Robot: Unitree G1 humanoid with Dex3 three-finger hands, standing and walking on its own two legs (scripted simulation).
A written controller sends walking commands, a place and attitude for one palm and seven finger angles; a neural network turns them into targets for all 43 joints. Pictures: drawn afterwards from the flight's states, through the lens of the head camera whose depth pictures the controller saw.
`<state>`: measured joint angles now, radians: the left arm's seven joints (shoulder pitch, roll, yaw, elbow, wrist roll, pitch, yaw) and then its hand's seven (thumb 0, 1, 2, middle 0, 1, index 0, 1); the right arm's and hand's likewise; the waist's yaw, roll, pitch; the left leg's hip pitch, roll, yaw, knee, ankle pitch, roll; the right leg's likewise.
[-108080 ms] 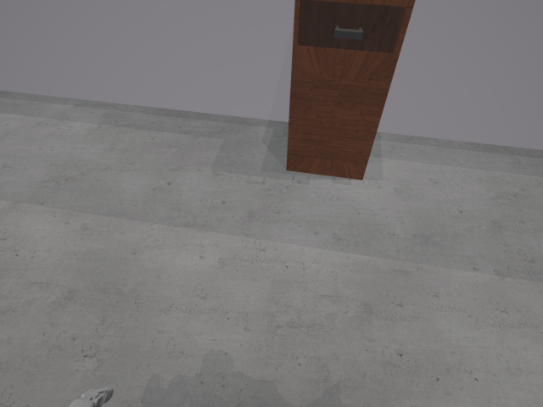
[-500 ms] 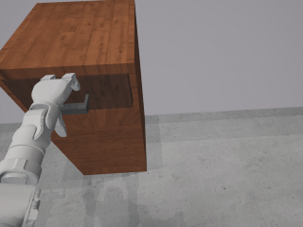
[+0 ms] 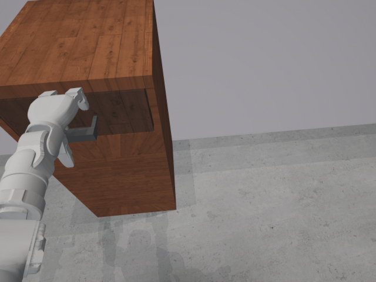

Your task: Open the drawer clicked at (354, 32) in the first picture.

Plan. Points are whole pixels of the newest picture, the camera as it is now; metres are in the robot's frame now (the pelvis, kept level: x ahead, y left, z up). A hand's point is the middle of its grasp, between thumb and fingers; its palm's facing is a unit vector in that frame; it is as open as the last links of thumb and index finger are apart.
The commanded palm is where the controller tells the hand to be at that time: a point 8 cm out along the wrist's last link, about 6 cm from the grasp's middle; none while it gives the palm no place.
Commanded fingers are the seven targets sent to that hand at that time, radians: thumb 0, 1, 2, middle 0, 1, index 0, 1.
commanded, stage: re-aim the fingers above the handle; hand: left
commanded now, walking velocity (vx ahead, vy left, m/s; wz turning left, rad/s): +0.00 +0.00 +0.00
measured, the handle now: (77, 128) +0.49 +0.29 +0.02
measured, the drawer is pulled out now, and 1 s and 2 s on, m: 0.00 0.00 0.00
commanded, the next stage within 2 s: lower the fingers behind the handle in 1.58 s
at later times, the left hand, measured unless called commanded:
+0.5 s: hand (61, 128) +0.43 +0.28 +0.08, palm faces -0.01 -0.02 -1.00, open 13.8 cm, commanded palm +0.41 +0.29 +0.14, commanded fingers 0.00 -0.50 0.30 -0.30 -1.20 -0.30 -1.20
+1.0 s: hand (63, 122) +0.44 +0.28 +0.09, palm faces +0.02 -0.01 -1.00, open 13.7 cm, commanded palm +0.41 +0.29 +0.14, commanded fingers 0.00 -0.50 0.30 -0.30 -1.20 -0.30 -1.20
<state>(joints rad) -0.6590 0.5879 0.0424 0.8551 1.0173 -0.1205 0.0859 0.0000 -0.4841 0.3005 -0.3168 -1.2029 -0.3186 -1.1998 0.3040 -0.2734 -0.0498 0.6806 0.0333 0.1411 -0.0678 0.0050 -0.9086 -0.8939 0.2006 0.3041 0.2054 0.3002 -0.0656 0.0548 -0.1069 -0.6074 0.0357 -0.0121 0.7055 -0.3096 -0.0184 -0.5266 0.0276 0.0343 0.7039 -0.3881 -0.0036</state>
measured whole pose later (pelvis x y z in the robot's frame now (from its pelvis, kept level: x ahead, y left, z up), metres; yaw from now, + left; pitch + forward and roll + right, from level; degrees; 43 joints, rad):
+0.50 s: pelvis -0.01 +0.02 +0.00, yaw +0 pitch +12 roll -1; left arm -0.65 0.55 0.01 0.80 1.03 -0.08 0.15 0.00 -0.48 0.30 -0.32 -1.20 -0.32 -1.20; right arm 0.27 -0.24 -0.05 0.67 0.03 0.13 -0.04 0.00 -0.91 -0.89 0.20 0.30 0.21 0.30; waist -0.05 0.05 -0.11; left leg -0.62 0.02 0.00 0.73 -0.32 0.00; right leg -0.53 0.01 0.04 0.71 -0.38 0.02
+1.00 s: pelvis -0.01 +0.01 +0.00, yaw +0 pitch +13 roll -1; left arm -0.71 0.58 0.04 0.86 1.05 -0.10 0.17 0.00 -0.48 0.30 -0.32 -1.20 -0.33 -1.21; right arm 0.31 -0.27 -0.05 0.69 0.03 0.12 -0.05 0.00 -0.91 -0.89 0.20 0.30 0.21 0.30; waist -0.07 0.05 -0.10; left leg -0.65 0.03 -0.01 0.74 -0.31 -0.01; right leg -0.57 0.02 0.04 0.72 -0.38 0.01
